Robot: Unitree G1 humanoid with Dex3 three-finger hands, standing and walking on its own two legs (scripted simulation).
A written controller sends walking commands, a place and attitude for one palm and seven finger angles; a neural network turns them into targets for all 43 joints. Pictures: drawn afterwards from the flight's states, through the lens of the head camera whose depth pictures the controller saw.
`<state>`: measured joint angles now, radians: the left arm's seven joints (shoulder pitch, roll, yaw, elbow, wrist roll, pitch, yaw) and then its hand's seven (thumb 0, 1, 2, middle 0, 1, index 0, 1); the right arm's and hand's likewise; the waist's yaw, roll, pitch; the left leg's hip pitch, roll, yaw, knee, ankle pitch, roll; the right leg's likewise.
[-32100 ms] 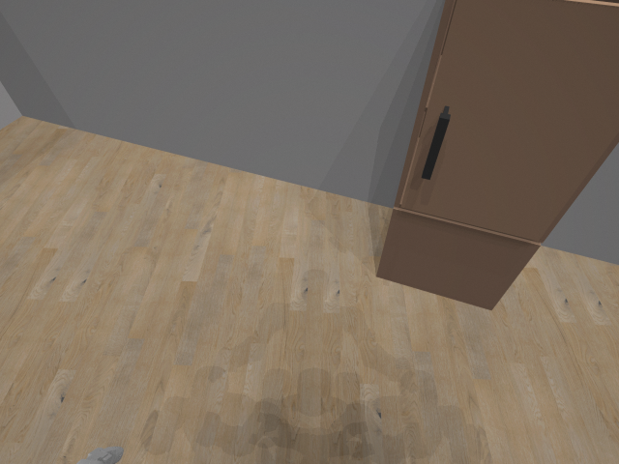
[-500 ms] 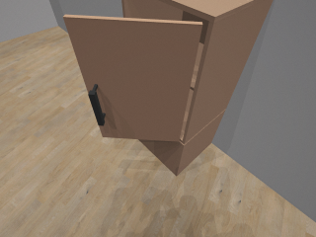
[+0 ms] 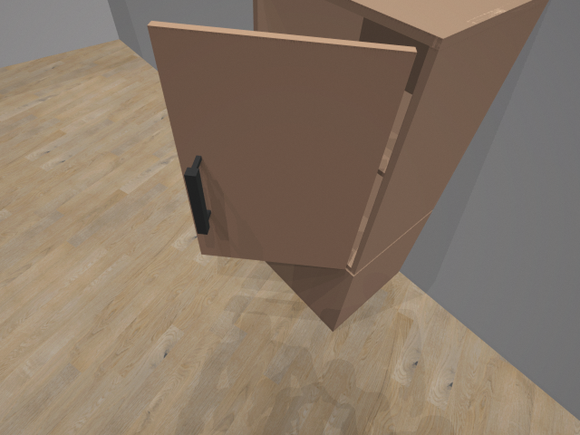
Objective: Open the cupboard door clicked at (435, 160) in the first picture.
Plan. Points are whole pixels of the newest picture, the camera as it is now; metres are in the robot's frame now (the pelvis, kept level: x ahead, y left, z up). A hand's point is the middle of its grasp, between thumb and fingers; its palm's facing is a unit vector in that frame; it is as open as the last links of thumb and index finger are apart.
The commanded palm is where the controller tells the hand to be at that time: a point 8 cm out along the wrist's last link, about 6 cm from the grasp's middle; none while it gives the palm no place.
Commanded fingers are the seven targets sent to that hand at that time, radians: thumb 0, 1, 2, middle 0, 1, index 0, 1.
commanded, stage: come to a stop and stand still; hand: left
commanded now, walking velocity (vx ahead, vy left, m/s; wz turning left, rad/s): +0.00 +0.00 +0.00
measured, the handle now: (200, 196) +0.56 +0.24 -0.07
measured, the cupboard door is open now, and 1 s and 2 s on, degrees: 44 44 44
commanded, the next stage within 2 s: look again from close up in 0.92 s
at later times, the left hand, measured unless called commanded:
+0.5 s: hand out of the picture +0.10 +0.17 -0.17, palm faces -0.02 -0.98 -0.20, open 7.3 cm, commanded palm none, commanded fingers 0.00 0.90 0.90 -0.20 -0.30 -0.20 -0.30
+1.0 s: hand out of the picture +0.02 +0.14 -0.16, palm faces +0.03 -0.98 -0.19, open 7.4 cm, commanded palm none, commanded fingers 0.00 0.90 0.90 -0.20 -0.30 -0.20 -0.30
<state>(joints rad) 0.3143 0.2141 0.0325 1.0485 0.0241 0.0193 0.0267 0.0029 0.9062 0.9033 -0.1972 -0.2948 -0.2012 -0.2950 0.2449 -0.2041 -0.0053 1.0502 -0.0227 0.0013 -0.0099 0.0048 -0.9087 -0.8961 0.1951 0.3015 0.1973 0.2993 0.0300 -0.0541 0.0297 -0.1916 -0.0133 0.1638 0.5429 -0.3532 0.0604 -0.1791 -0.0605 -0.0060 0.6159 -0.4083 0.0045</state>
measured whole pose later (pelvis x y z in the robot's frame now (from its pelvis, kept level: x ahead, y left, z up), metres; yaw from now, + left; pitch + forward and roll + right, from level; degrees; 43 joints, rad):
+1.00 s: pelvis +0.02 -0.03 +0.01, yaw +0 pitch -1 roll +0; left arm 0.28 0.16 -0.01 1.13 0.01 -0.01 0.03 0.00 0.91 0.90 -0.20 -0.29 -0.20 -0.29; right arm 0.26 -0.15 0.01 1.16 -0.01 -0.02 -0.04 0.00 -0.91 -0.90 0.20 0.30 0.20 0.30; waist 0.01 -0.01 0.03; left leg -0.06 0.03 0.14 0.36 -0.29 0.00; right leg -0.19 0.02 -0.10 0.41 -0.21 -0.05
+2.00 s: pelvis -0.01 -0.03 -0.06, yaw +2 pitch +13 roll +2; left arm 0.32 0.19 0.19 0.28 -0.28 -0.63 -0.43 0.01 0.69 0.81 -0.21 -0.44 -0.22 -0.44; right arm 0.10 -0.33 -0.10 0.52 0.02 -0.29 0.01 0.01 -0.91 -0.90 0.19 0.30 0.20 0.30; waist 0.01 -0.06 -0.15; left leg -0.72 0.01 0.09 1.04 -0.54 0.02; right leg -0.84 -0.05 -0.10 1.05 -0.44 -0.06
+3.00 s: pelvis -0.04 +0.01 -0.10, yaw +3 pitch +19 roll -4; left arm 0.12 0.38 0.36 0.23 -0.35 -0.36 -0.51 -0.01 -0.44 0.33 -0.29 -1.16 -0.30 -1.16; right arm 0.20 -0.27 0.05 0.50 0.02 -0.24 -0.03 0.01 -0.90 -0.90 0.20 0.30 0.20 0.30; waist 0.00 0.00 -0.13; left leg -0.99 0.01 0.02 1.27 -0.60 0.07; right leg -1.03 -0.06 -0.15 1.15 -0.44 -0.01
